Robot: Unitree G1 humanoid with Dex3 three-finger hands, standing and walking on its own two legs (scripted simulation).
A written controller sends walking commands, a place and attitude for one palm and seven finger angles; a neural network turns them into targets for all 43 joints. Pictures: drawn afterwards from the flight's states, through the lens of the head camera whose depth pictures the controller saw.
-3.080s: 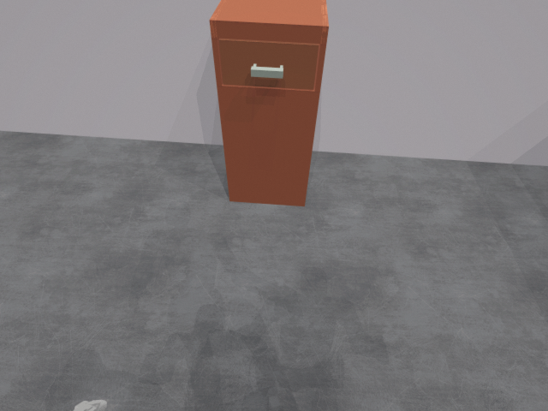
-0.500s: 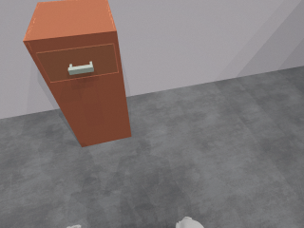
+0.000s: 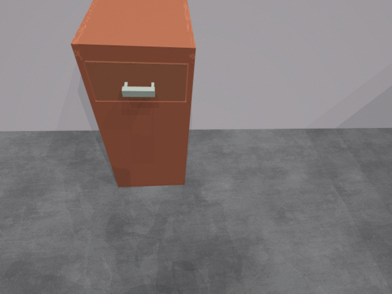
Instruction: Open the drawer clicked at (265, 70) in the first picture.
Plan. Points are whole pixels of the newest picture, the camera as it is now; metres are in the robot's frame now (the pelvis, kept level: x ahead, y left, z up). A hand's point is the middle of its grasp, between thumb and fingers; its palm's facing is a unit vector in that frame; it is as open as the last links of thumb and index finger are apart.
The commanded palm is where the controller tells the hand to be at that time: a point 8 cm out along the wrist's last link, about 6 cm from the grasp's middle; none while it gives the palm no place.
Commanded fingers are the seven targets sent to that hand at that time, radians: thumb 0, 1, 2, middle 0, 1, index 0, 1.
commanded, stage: turn to face it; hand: left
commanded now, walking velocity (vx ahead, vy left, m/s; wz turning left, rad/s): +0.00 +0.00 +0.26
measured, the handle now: (139, 88) +0.76 +0.23 -0.05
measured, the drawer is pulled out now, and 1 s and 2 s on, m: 0.00 0.00 0.00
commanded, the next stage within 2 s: take the last steps up to it in 0.06 s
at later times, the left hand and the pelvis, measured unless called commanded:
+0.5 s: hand out of the picture -0.03 +0.12 -0.16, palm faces +0.21 -0.97 -0.16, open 7.3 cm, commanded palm none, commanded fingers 0.00 0.90 0.90 -0.20 -0.30 -0.20 -0.30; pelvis +0.03 -0.03 +0.01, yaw +7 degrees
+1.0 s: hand (105, 262) +0.21 +0.22 -0.16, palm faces +0.11 -0.98 -0.19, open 7.3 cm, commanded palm none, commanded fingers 0.00 0.90 0.90 -0.20 -0.30 -0.20 -0.30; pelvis +0.16 +0.02 +0.01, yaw +5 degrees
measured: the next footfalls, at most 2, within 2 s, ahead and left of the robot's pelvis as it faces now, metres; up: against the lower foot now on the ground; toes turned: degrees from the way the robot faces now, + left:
right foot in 0.26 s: +0.05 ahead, -0.14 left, +0.00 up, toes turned -1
left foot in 0.66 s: +0.13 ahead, +0.14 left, +0.00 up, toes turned +16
